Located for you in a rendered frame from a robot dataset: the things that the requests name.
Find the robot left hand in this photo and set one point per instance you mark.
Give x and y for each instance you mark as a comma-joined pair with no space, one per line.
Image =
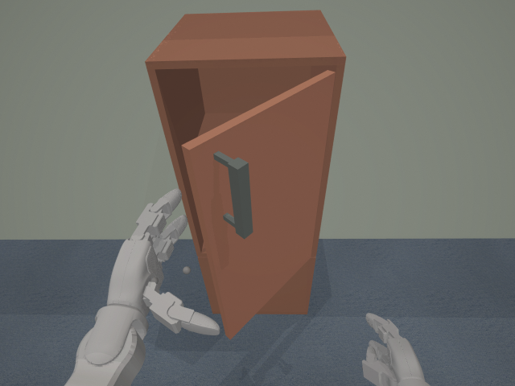
140,259

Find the robot right hand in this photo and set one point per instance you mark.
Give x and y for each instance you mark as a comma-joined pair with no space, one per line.
395,363

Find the cupboard door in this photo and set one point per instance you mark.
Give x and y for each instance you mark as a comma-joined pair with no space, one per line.
284,141

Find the handle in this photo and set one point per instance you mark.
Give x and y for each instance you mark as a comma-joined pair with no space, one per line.
240,192

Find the robot left forearm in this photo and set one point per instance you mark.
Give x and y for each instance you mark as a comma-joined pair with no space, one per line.
113,352

